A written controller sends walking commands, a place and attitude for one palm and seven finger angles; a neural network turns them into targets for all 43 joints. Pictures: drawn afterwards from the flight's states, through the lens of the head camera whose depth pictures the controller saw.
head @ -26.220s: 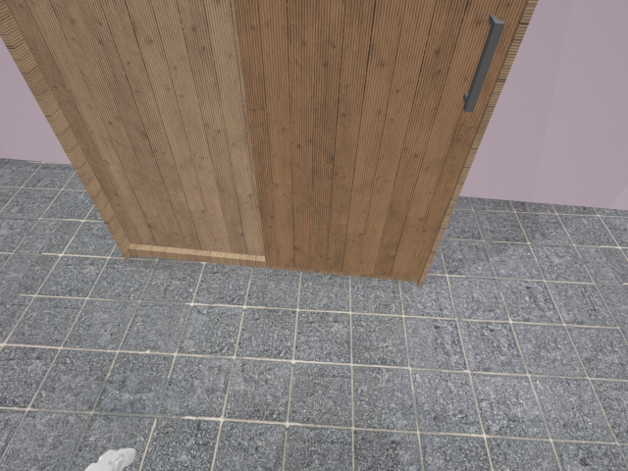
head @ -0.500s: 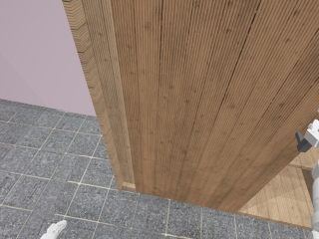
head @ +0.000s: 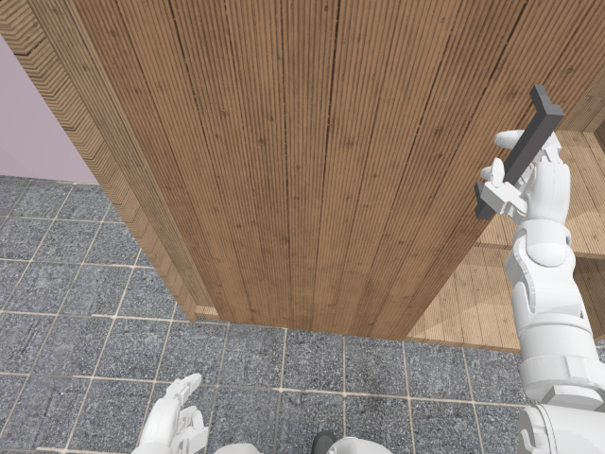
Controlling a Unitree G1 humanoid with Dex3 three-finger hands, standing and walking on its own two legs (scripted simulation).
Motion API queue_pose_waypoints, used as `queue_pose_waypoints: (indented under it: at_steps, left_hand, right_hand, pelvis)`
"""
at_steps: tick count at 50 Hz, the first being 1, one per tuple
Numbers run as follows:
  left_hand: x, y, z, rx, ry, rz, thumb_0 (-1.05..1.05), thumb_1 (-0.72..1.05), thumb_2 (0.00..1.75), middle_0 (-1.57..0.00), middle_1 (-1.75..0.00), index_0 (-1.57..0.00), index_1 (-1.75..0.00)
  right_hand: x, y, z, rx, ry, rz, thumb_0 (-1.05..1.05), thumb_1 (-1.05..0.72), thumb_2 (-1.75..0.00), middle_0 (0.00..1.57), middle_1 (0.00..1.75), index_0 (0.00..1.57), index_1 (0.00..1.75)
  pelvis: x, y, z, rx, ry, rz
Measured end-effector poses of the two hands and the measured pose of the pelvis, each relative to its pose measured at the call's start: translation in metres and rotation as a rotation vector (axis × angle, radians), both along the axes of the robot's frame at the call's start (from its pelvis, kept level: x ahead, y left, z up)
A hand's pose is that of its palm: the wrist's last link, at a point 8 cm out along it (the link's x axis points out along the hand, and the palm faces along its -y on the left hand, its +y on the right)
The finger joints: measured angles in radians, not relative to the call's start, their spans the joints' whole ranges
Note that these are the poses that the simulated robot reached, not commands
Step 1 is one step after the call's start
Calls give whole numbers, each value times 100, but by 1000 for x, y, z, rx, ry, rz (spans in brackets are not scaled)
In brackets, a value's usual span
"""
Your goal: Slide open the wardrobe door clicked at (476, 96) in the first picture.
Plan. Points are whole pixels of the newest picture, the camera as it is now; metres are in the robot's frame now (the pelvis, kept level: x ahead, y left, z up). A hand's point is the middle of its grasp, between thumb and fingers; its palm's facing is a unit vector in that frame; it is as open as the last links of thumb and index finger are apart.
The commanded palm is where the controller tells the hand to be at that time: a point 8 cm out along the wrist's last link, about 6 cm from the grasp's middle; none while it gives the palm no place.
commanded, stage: stop walking and hold the door there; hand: right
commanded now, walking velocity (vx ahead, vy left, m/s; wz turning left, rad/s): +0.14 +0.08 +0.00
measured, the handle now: (508, 159) +0.46 -0.27 +0.12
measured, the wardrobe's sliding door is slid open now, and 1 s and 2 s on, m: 0.48 0.48 0.48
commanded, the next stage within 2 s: loosen the grip on the handle in 0.86 s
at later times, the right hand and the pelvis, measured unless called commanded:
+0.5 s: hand (491, 187) +0.41 -0.23 +0.12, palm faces +0.32 +0.93 -0.17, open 5.7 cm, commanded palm +0.38 -0.25 +0.10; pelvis +0.00 +0.00 +0.01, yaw +3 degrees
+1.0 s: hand (495, 184) +0.42 -0.24 +0.12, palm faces +0.34 +0.92 -0.21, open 6.1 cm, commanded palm +0.37 -0.27 +0.12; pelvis +0.01 +0.02 +0.00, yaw +3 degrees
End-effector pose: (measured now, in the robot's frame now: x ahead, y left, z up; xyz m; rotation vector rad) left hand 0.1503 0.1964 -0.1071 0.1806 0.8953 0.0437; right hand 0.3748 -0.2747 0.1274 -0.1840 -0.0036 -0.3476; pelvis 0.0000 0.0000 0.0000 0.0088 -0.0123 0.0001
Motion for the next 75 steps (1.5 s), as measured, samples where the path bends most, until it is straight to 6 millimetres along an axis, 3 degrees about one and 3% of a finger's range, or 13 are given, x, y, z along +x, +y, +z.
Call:
queue_pose_waypoints:
  at_steps: [5, 19, 28, 37, 48, 53, 57, 63, 68, 75]
  left_hand:
    - [-13, -1, 2, 18, 19, -15, 1, 90, 90, -21, -30, -21, -30]
    - [-45, 60, 22, 166, -1, 121, 1, 90, 90, -20, -30, -21, -30]
    - [-61, 73, 16, 159, 42, 167, 1, 90, 90, -20, -30, -20, -30]
    - [-59, 74, 5, 124, 61, 174, 1, 90, 90, -20, -30, -21, -30]
    - [-44, 79, 3, 116, 50, 162, 1, 90, 90, -20, -30, -21, -30]
    - [-44, 90, 8, 121, 8, 121, 1, 90, 90, -20, -30, -21, -30]
    - [-53, 100, 14, 130, -13, 105, 1, 90, 90, -20, -30, -21, -30]
    - [-76, 110, 16, 150, 15, 135, 1, 90, 90, -20, -30, -21, -30]
    - [-95, 106, 9, 156, 64, 151, 1, 90, 90, -20, -30, -20, -30]
    - [-105, 85, -3, 125, 98, 169, 1, 90, 90, -20, -30, -20, -30]
  right_hand:
    - [0, -2, 1, 5, 14, 19, -4, -77, -80, 38, 136, 27, 140]
    - [-1, -2, 3, 30, 42, 21, -3, -77, -80, 35, 133, 28, 140]
    - [-1, -1, 3, 19, 42, 10, -3, -76, -81, 35, 131, 28, 140]
    - [-1, 1, 3, 7, 41, -13, -4, -75, -84, 37, 131, 27, 140]
    - [-1, 2, 2, -4, 33, -30, -4, -75, -85, 38, 131, 26, 140]
    - [11, -12, 10, 35, 67, -18, -4, -57, -80, 40, 134, 32, 140]
    - [-3, -11, 18, 15, 2, -7, -2, -43, -72, 42, 136, 38, 140]
    - [-5, -7, 19, 21, 9, -16, 0, 0, -48, 33, 131, 30, 133]
    - [-5, -7, 17, -5, 32, -5, 0, 31, -32, 33, 129, 30, 130]
    - [-2, -18, 22, 0, 23, -32, 0, 49, -23, 31, 123, 30, 124]
  pelvis:
    - [-1, -7, 3, -4, 20, 13]
    - [-4, -10, 6, 1, 8, 42]
    - [4, -1, 5, 5, 10, 51]
    - [10, 8, 3, 0, 13, 52]
    - [12, 16, 1, -1, 9, 52]
    - [-3, 24, -4, -9, 48, 11]
    - [-13, 27, -5, -2, 72, 15]
    - [-22, 29, -9, 12, 74, 2]
    - [-24, 25, -10, 21, 77, -4]
    - [-19, 17, -9, 24, 79, 7]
